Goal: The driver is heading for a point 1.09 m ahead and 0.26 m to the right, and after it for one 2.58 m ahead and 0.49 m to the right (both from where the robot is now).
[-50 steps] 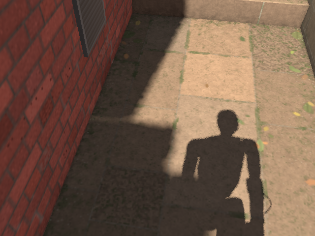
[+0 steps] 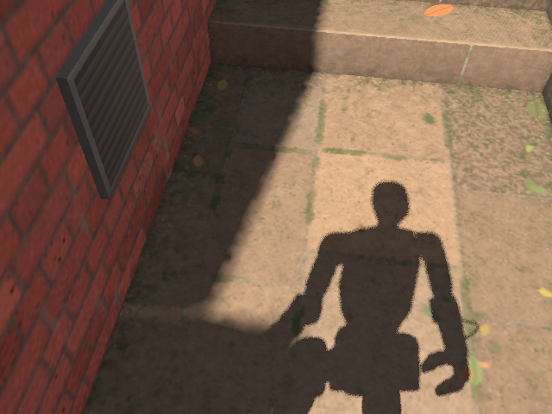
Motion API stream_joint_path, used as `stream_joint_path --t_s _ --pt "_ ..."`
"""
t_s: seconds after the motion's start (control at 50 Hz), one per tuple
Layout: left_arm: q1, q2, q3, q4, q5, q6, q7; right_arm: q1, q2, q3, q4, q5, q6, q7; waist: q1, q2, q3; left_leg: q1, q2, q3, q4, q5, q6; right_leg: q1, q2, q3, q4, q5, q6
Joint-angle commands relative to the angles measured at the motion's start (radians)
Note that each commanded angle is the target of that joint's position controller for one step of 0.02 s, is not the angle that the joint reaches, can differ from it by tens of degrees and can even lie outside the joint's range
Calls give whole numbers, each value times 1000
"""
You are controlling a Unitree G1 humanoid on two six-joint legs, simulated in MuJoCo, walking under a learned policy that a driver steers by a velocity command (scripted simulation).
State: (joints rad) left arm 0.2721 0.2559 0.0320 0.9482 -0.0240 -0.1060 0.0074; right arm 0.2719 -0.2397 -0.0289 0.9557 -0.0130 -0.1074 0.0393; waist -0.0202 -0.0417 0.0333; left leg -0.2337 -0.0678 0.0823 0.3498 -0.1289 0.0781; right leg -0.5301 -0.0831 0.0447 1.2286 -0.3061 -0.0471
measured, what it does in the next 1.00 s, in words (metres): walks ahead: right foot, then left foot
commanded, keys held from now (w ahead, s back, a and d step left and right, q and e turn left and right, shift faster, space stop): w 1.00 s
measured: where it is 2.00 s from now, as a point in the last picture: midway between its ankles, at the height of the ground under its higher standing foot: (340, 218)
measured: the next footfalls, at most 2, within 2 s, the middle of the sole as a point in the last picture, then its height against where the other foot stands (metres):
right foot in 0.36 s outside the picture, level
left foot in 0.90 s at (256, 351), level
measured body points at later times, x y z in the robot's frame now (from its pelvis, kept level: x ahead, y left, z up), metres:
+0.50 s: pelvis +0.29 -0.08 -0.01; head +0.31 -0.09 +0.44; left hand +0.39 +0.19 -0.12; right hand +0.34 -0.35 -0.15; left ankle +0.19 +0.07 -0.63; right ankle +0.35 -0.16 -0.74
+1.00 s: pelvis +0.54 -0.04 -0.01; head +0.56 -0.02 +0.44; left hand +0.58 +0.24 -0.15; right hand +0.67 -0.32 -0.11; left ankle +0.60 +0.06 -0.74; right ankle +0.42 -0.17 -0.65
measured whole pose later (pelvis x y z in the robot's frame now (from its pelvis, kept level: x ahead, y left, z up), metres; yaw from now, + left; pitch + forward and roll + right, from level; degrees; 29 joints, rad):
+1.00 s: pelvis +0.54 -0.04 -0.01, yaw +1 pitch +0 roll -1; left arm 0.30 0.30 0.03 0.94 -0.03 -0.10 -0.02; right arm 0.17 -0.28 -0.04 0.90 -0.01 -0.12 0.03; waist 0.02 -0.03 0.04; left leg -0.35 0.00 0.04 0.49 -0.15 0.05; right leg -0.32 0.04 0.04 1.12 -0.44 -0.05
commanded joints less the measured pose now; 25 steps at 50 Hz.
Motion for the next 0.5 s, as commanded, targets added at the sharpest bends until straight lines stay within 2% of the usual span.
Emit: stream_joint_path --t_s 0.02,0.06,0.1,0.12,0.14,0.18,0.2,0.24,0.28,0.3,0.32,0.34,0.36,0.38,0.4,0.42,0.44,0.46,0.48,0.5 --pt "125 31 12 -28 10 30 9 -14 -93 -7 -38 -2 -26 -2 68 96 6 -27 270 -217 -250 162 201 -53 -68 18 -73 77 20" --pt "31 43 16 -71 26 29 8 37 -117 -12 -24 5 -20 -16 45 91 23 9 270 -202 -260 148 195 -131 -80 10 -177 193 39" --pt "-62 39 15 -109 27 24 2 83 -130 -14 -15 12 -11 -27 16 83 31 55 259 -179 -255 149 171 -162 -72 -1 -318 312 46" --pt "-127 21 4 -134 26 17 -2 106 -165 -25 -12 17 -10 -29 -4 69 37 74 274 -189 -269 109 169 -165 -58 -8 -386 350 47" --pt "-166 25 4 -148 22 13 -5 121 -172 -28 -10 20 -9 -30 -14 66 46 101 275 -185 -267 93 161 -166 -47 -10 -448 378 50" --pt "-225 36 5 -170 17 9 -13 153 -173 -29 -2 26 -4 -30 -34 81 60 154 279 -167 -250 82 148 -161 -22 -24 -538 402 54" --pt "-246 49 11 -178 14 11 -20 168 -151 -22 6 24 1 -33 -43 99 68 186 277 -149 -223 109 137 -163 -16 -32 -570 408 50" --pt "-290 46 9 -205 10 9 -35 197 -153 -22 17 24 11 -34 -53 116 81 223 302 -152 -191 110 124 -146 -2 -37 -612 377 35" --pt "-293 59 13 -222 9 3 -49 184 -167 -26 14 22 20 -35 -33 129 82 252 326 -159 -149 151 107 -99 15 -42 -651 307 7" --pt "-262 79 21 -222 10 -1 -52 162 -179 -29 7 22 24 -36 -6 140 64 260 330 -158 -108 237 93 -34 34 -52 -671 269 -10" --pt "-194 109 36 -208 13 -5 -54 135 -193 -32 -2 22 28 -37 38 150 20 262 319 -143 -21 388 76 74 65 -76 -683 240 -28" --pt "-39 146 61 -157 6 -13 -51 115 -181 -28 3 22 37 -43 117 141 -53 230 273 -98 161 483 41 241 88 -97 -698 224 -53" --pt "165 224 89 -103 9 -15 -41 122 -139 -9 -17 8 38 -47 190 52 -187 56 212 -50 471 384 4 529 -10 28 -689 216 -112" --pt "243 327 104 -84 20 -13 -43 274 8 32 -27 -1 13 -36 115 -240 -329 -323 24 -57 874 -267 -51 885 -253 492 -753 112 -271" --pt "237 240 81 -90 25 -17 -47 310 -36 25 -2 50 -18 -30 123 -261 -397 -461 2 -226 1068 -440 -35 907 -321 792 -955 -25 -316" --pt "141 164 63 -96 21 -21 -47 175 -146 -4 -44 75 -32 -27 107 -158 -233 -547 63 -227 1109 -370 -9 788 -281 639 -958 -9 -246" --pt "34 127 48 -117 19 -19 -44 74 -172 -10 -74 67 -34 -32 86 -60 -151 -514 123 -193 1059 -264 -1 632 -244 459 -954 135 -208" --pt "-39 94 33 -129 28 -20 -48 53 -162 -16 -70 47 -24 -38 48 -7 -110 -449 165 -180 993 -196 -7 499 -203 342 -971 266 -195" --pt "-69 78 27 -127 36 -25 -51 69 -146 -22 -67 35 -8 -39 13 -22 -94 -373 198 -185 928 -159 -10 413 -168 271 -997 310 -184" --pt "-76 73 24 -116 37 -27 -53 85 -126 -23 -60 31 8 -37 -6 -32 -81 -323 208 -178 884 -142 -17 367 -142 224 -1027 322 -180"
Keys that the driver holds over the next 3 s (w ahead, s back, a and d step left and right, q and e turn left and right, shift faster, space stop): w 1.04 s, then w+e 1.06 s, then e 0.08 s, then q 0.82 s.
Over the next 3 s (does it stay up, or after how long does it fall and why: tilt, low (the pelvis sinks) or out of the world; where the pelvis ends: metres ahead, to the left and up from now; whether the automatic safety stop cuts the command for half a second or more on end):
stays up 1.31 -0.28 0.00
